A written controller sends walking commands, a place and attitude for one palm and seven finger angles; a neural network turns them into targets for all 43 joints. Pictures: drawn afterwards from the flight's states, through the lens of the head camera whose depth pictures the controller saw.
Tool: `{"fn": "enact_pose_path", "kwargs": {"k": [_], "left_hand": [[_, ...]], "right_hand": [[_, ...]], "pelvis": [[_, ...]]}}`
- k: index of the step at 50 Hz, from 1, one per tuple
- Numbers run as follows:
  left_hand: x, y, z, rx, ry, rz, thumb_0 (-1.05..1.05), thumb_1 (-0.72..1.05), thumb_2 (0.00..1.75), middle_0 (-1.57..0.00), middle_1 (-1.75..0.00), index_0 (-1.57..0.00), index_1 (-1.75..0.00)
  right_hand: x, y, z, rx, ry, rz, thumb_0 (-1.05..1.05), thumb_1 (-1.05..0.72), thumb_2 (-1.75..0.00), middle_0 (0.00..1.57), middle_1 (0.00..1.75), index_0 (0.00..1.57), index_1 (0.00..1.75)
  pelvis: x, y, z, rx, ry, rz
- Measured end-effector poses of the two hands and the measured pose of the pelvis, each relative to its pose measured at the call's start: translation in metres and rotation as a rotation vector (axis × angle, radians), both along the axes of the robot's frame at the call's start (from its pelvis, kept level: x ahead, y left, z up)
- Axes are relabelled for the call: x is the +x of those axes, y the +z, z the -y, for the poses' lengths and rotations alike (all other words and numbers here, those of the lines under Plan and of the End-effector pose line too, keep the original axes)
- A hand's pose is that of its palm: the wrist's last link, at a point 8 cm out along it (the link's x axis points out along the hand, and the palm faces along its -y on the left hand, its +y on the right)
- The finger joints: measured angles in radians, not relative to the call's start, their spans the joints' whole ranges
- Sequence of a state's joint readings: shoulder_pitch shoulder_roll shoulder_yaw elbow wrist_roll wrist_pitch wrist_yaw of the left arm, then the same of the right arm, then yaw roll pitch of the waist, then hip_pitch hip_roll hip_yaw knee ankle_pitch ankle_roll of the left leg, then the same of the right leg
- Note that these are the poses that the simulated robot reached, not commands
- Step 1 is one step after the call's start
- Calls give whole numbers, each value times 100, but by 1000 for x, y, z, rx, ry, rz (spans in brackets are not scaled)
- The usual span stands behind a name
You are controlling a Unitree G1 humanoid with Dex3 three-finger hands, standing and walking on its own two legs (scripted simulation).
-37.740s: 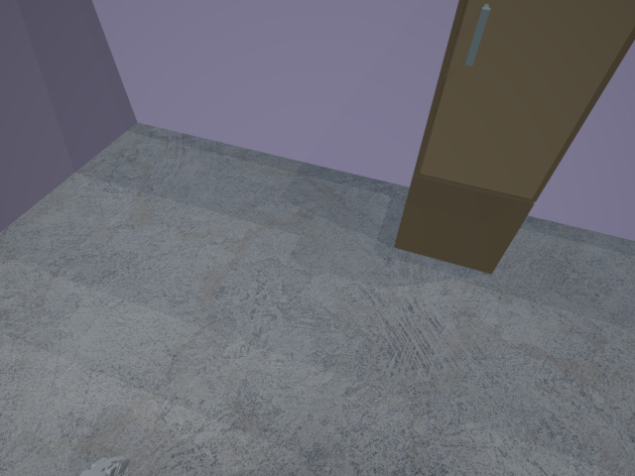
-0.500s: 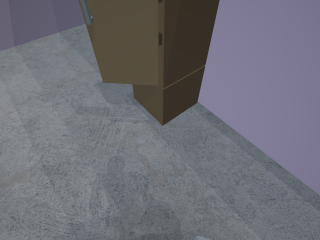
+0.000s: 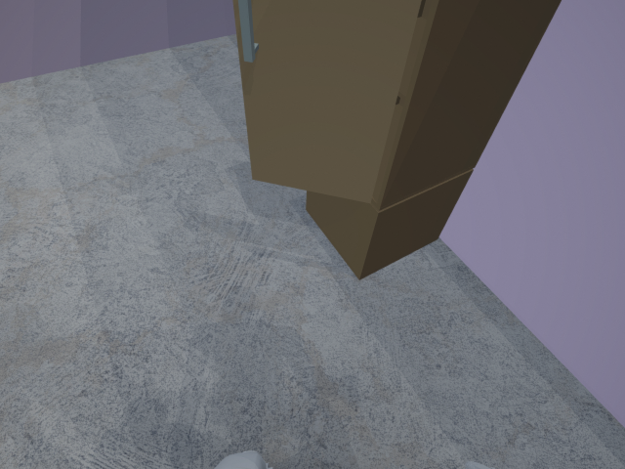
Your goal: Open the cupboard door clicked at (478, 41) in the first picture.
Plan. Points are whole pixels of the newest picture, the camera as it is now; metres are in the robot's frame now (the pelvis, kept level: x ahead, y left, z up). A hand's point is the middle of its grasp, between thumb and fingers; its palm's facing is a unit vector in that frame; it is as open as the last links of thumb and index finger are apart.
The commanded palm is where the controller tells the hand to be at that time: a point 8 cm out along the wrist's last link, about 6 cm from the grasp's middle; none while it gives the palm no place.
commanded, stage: take the last steps up to it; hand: left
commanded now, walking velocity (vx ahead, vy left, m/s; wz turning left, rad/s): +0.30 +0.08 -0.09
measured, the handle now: (250, 23) +0.85 +0.23 +0.13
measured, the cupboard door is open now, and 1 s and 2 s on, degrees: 46 46 46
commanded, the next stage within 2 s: come to a stop and stand still in 0.48 s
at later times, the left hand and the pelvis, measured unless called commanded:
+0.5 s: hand (222, 346) +0.30 +0.18 -0.14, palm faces -0.02 -0.98 -0.21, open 7.4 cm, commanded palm none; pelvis +0.19 +0.01 +0.01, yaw -2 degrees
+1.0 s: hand (184, 347) +0.30 +0.25 -0.17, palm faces -0.02 -0.97 -0.23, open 7.4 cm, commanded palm none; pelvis +0.27 +0.05 +0.01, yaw -5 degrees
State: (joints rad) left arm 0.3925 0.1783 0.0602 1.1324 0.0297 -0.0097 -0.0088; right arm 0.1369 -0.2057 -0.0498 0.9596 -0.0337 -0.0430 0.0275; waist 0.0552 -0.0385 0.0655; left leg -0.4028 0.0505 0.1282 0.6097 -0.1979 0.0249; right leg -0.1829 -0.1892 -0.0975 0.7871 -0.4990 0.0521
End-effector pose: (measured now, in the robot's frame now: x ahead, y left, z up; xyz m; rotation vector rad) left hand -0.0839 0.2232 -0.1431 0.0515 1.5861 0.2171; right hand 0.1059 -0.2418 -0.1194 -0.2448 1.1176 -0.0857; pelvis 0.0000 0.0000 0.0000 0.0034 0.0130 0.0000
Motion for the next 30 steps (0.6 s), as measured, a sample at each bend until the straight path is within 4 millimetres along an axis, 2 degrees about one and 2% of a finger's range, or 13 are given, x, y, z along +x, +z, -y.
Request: {"fn": "enact_pose_path", "kwargs": {"k": [2, 5, 9, 15, 19, 21, 23, 26, 30], "left_hand": [[25, 1, -15, 14, -21, 7, 1, 91, 90, -20, -30, -20, -30], [80, 8, -32, 35, -58, 84, 1, 91, 90, -20, -29, -20, -30], [167, 21, -42, 55, -115, 230, 1, 91, 90, -20, -29, -19, -30], [290, 37, -33, 66, -199, 418, 0, 91, 90, -20, -29, -19, -30], [354, 36, -17, 72, -249, 493, 0, 91, 90, -20, -29, -19, -30], [372, 35, -11, 72, -253, 516, 0, 91, 90, -20, -29, -20, -30], [378, 36, -7, 68, -236, 508, 0, 91, 90, -20, -29, -20, -30], [371, 36, -4, 57, -206, 442, 0, 91, 90, -20, -29, -20, -30], [361, 37, -21, 79, -157, 361, -2, 95, 90, -20, -30, -20, -30]], "right_hand": [[9, 1, -14, 9, -13, 8, 1, -91, -90, 20, 29, 20, 30], [8, 2, -31, 30, -52, -20, 0, -91, -90, 20, 29, 20, 30], [1, 2, -31, 22, -109, -77, -1, -95, -90, 20, 29, 21, 30], [-22, -11, -34, 58, -167, -253, 0, -93, -90, 20, 29, 20, 30], [-27, -24, -34, 93, -210, -355, 0, -92, -90, 20, 29, 20, 30], [-21, -28, -33, 106, -221, -395, 1, -91, -90, 20, 29, 20, 30], [-5, -25, -31, 106, -221, -406, 1, -91, -90, 20, 29, 20, 30], [33, -16, -28, 97, -216, -373, 1, -91, -90, 20, 29, 20, 30], [94, -5, -30, 88, -192, -287, 1, -91, -90, 20, 29, 20, 30]], "pelvis": [[13, 2, -7, 7, -13, 5], [33, 10, -15, 15, -25, 5], [61, 17, -24, 25, -35, 7], [108, 17, -23, 41, -40, 15], [145, 7, -12, 48, -47, 23], [160, 4, -8, 31, -41, 29], [173, 7, -6, 19, -31, 33], [192, 17, -7, 10, -30, 25], [218, 25, -11, 9, -30, 10]]}}
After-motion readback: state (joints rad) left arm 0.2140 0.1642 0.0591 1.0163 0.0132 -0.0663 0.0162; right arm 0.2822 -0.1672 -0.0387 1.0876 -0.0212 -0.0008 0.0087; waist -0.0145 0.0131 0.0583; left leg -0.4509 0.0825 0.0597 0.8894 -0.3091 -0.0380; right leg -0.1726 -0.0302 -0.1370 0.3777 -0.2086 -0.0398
